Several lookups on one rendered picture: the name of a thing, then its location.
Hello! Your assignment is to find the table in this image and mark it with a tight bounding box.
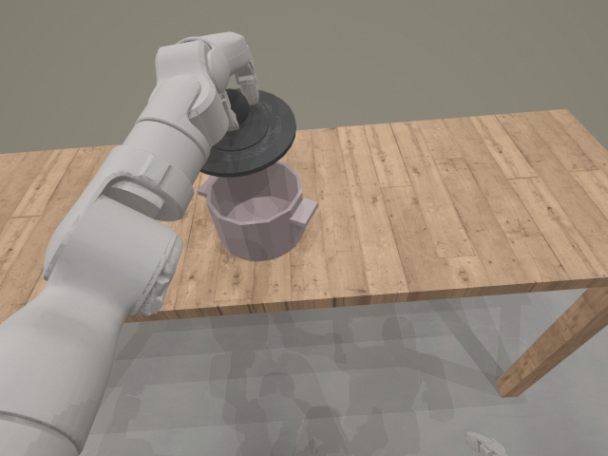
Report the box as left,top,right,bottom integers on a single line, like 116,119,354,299
0,109,608,398

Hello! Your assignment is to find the knob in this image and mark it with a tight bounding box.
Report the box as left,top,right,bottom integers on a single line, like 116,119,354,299
225,88,249,125

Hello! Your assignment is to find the left robot hand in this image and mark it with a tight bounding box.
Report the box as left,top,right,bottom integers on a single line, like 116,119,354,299
201,31,258,131

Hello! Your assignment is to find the robot left upper arm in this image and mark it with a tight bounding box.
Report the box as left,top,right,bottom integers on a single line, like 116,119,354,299
0,195,183,456

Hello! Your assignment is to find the pot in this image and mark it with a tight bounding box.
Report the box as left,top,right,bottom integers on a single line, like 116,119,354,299
198,161,318,261

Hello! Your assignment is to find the robot left forearm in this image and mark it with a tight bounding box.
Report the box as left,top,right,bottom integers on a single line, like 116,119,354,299
44,37,230,281

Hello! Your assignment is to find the right robot hand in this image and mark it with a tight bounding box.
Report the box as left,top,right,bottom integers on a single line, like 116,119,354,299
465,431,507,456

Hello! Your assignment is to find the lid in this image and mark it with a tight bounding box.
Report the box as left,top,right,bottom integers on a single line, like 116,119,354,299
200,88,296,178

